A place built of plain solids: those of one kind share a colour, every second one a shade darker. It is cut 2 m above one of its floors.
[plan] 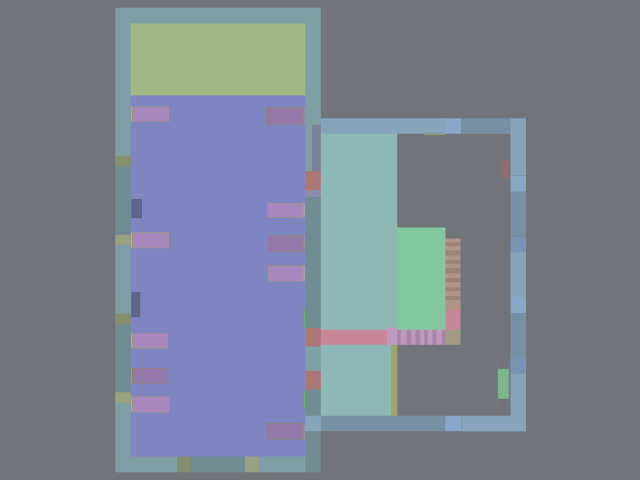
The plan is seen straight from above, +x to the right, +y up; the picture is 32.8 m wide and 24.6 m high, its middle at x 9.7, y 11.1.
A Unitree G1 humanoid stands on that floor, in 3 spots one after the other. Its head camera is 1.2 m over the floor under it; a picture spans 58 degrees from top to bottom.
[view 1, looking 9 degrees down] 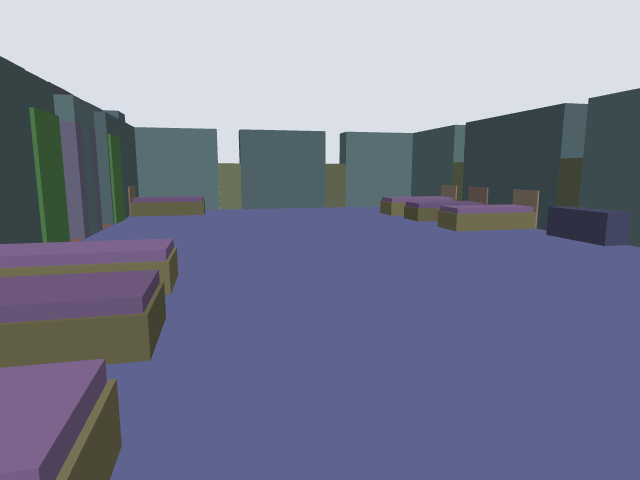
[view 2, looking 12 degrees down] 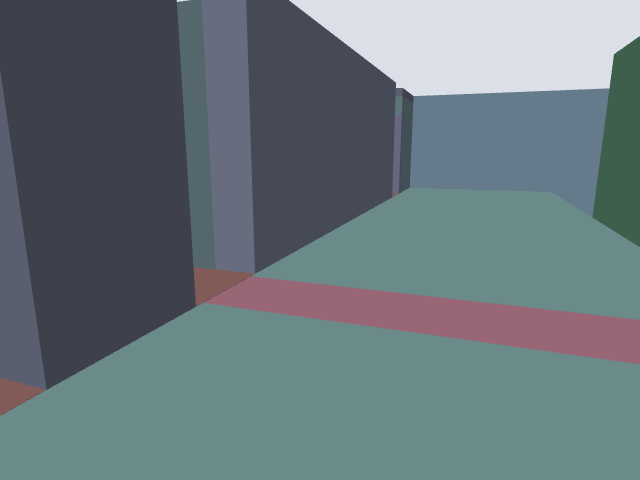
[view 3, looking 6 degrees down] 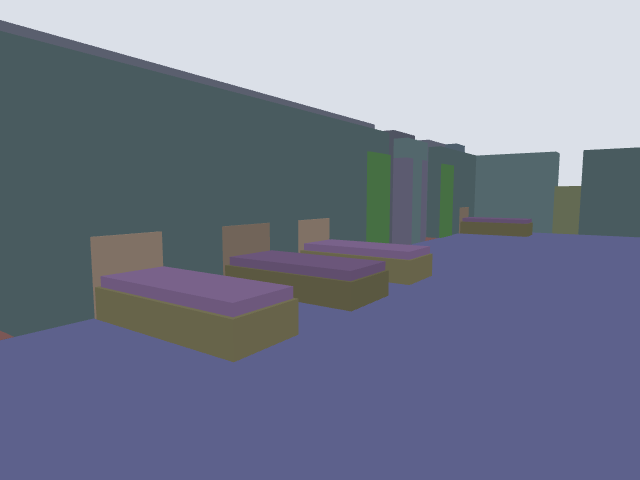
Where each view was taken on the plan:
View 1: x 6.54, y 14.14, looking -103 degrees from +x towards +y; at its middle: floor_dorter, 7.67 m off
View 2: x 11.72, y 2.99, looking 110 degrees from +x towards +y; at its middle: floor_gallery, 5.77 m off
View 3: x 4.78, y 15.10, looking -55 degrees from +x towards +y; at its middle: bed_head_dorter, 7.18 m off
